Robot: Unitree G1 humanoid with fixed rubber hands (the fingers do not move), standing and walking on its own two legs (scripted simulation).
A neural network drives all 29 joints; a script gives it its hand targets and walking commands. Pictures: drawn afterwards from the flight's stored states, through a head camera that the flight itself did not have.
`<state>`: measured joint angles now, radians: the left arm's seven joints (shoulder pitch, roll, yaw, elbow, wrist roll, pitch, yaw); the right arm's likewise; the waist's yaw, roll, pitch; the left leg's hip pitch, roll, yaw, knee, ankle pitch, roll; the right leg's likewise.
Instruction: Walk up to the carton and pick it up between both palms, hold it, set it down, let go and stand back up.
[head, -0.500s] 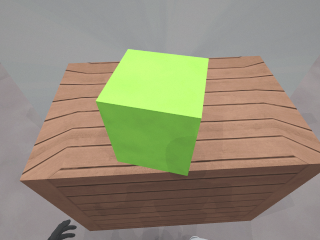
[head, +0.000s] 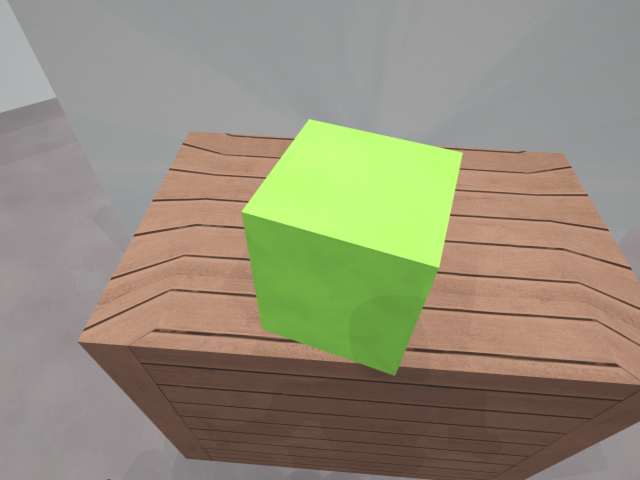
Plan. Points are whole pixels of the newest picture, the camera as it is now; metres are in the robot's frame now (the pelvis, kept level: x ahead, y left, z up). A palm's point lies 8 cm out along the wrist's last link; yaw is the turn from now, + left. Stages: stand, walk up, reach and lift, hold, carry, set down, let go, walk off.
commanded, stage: walk up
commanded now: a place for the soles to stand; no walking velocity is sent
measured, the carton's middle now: (352, 249) +0.42 -0.02 +0.06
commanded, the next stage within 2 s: reach and lift in 1.26 s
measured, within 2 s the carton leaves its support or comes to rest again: neither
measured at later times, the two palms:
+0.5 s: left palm out of the picture +0.08 +0.30 -0.10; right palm out of the picture +0.06 -0.30 -0.11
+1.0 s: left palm out of the picture +0.08 +0.30 -0.10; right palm out of the picture +0.08 -0.30 -0.11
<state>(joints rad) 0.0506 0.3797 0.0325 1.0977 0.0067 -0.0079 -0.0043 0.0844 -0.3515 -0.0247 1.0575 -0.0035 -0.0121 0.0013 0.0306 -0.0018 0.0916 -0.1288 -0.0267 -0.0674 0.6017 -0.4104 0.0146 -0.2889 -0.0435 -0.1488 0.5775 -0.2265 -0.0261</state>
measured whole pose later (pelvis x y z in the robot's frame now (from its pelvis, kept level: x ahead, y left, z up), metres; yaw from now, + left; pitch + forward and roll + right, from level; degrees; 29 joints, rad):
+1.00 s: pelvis -0.01 +0.00 +0.01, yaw +4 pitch -4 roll +0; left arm 0.04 0.35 0.05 1.08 0.00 0.00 -0.01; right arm 0.16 -0.35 -0.02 1.05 -0.02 -0.01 0.00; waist 0.01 0.01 0.10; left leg -0.11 -0.05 -0.12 0.52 -0.35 0.01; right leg -0.25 -0.07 -0.19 0.50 -0.19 -0.02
